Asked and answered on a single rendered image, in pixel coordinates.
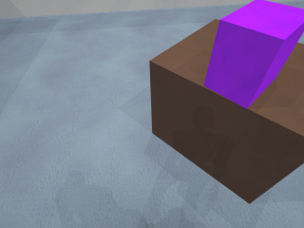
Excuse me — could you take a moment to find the carton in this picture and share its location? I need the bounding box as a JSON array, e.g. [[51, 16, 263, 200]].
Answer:
[[204, 0, 304, 109]]

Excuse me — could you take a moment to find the pedestal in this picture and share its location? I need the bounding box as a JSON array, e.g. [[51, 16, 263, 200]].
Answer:
[[149, 19, 304, 204]]

